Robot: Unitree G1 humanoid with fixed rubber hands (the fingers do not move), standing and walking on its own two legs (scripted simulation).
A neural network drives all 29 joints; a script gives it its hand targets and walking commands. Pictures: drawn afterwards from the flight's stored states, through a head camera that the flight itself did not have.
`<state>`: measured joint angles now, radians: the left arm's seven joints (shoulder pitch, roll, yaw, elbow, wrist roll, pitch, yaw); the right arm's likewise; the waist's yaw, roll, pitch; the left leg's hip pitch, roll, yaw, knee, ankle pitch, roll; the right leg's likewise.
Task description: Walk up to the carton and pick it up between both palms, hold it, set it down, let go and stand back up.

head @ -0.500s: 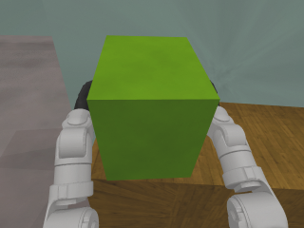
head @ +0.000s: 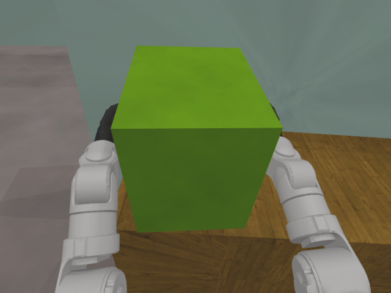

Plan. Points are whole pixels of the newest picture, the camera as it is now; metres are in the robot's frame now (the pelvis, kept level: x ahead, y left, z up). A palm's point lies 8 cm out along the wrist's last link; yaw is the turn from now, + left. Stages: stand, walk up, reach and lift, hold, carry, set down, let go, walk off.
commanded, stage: hold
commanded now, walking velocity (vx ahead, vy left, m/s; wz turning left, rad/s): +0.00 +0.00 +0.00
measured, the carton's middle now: (190, 136) +0.40 +0.00 +0.17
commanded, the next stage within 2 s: none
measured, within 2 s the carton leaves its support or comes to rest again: neither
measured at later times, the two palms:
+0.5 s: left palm (107, 143) +0.36 +0.16 +0.19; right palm (270, 138) +0.36 -0.16 +0.20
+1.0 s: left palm (107, 143) +0.35 +0.16 +0.19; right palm (270, 138) +0.36 -0.16 +0.20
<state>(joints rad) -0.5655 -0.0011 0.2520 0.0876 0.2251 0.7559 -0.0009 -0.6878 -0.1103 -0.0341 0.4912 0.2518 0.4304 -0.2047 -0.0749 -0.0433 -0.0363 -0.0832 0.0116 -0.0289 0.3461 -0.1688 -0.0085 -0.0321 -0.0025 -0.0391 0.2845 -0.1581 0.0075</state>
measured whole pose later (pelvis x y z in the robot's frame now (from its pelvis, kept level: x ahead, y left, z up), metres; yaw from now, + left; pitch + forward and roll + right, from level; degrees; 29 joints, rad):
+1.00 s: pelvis +0.00 +0.00 +0.00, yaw +0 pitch -5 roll -1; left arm -0.57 0.00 0.25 0.09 0.22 0.75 0.00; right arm -0.69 -0.11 -0.04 0.49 0.25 0.43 -0.20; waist -0.07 -0.04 -0.04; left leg -0.09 0.01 -0.03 0.35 -0.17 -0.01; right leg -0.04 0.00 -0.04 0.28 -0.16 0.01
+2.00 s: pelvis +0.00 +0.00 +0.00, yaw +0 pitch -5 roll -1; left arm -0.58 0.00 0.25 0.12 0.22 0.75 0.00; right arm -0.70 -0.11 -0.05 0.51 0.24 0.43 -0.20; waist -0.07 -0.04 -0.04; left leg -0.09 0.01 -0.03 0.34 -0.16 -0.01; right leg -0.04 0.00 -0.04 0.28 -0.15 0.01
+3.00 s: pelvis +0.00 +0.00 +0.00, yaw +0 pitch -5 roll -1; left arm -0.58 0.00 0.26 0.12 0.22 0.74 0.00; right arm -0.70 -0.11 -0.04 0.51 0.24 0.43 -0.20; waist -0.07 -0.04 -0.04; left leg -0.09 0.01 -0.03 0.34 -0.16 -0.01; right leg -0.04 0.00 -0.04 0.28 -0.15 0.01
